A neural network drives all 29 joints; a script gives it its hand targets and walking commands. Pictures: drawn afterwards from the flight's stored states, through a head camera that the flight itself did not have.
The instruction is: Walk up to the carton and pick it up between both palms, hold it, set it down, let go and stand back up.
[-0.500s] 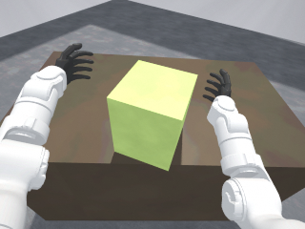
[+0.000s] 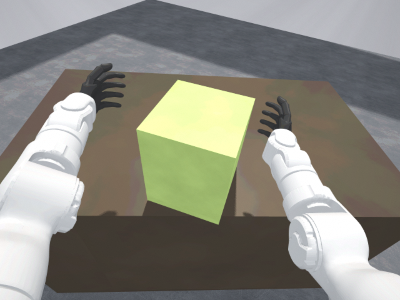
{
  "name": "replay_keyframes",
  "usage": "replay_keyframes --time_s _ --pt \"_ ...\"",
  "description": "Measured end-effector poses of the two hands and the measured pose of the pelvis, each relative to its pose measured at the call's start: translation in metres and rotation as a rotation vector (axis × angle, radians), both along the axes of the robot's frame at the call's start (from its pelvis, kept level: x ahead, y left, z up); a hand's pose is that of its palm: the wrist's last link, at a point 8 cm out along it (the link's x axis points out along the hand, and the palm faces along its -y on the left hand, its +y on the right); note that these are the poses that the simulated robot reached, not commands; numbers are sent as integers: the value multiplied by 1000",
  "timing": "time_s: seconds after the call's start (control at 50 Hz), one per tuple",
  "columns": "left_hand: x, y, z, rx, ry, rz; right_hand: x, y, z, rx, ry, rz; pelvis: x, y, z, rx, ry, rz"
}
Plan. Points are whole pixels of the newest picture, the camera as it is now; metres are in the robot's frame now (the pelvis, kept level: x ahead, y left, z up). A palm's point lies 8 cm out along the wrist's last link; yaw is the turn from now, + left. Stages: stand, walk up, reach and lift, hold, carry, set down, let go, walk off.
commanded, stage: reach and lift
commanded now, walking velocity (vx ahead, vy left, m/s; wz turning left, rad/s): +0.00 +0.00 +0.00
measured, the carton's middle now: (198, 152) +0.45 -0.05 +0.04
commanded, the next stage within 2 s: none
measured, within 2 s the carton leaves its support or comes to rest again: neither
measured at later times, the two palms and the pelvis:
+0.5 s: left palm (111, 131) +0.48 +0.15 +0.10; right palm (275, 154) +0.39 -0.22 +0.08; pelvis +0.01 +0.00 +0.00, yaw -1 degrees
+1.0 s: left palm (133, 131) +0.47 +0.10 +0.10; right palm (274, 155) +0.38 -0.21 +0.08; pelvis +0.00 +0.00 +0.00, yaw -1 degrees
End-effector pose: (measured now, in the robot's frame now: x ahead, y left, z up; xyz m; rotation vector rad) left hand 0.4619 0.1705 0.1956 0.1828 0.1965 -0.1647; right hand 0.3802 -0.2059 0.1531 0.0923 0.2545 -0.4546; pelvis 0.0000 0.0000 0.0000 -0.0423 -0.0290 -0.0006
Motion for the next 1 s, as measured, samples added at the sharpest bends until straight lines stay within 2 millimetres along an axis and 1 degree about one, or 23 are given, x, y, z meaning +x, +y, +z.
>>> replay_keyframes --time_s 0.04,0.1,0.28,0.32,0.38,0.5,0.58,0.68,0.74,0.86,0.94,1.0 --pt "-1 -3 -8 -3 12 -1 0 -1 -4 -1 -4 -6 0 0 0 0 4 0" --pt "-2 -5 -25 -4 49 7 -2 -2 -16 3 18 -13 0 0 0 0 13 -1" --pt "-4 -4 -78 1 91 18 -14 -13 -66 2 93 -54 1 -1 0 2 88 -4" --pt "-1 -4 -86 2 96 21 -12 -15 -72 -1 96 -56 2 -2 -1 2 114 -5" --pt "4 -7 -94 -3 95 18 -6 -16 -76 -9 88 -56 4 -3 -1 3 157 -7" --pt "16 -19 -99 -29 80 -7 8 -16 -71 -25 38 -54 11 -3 -2 4 216 -10" --pt "20 -24 -96 -63 72 -10 8 -16 -75 -26 43 -57 13 -3 -2 3 219 -10" --pt "19 -29 -95 -54 75 -25 3 -18 -81 -19 46 -68 12 -3 -2 4 217 -10" --pt "18 -36 -90 -70 58 -39 1 -20 -77 -22 20 -71 10 -3 -2 4 215 -10" --pt "11 -54 -92 -75 69 -74 0 -19 -69 -23 -5 -71 7 -4 -2 4 210 -10" --pt "8 -63 -93 -81 73 -92 0 -15 -69 -29 -3 -60 5 -4 -2 5 208 -10" --pt "7 -68 -93 -93 74 -97 1 -9 -70 -38 2 -43 5 -4 -2 5 207 -10"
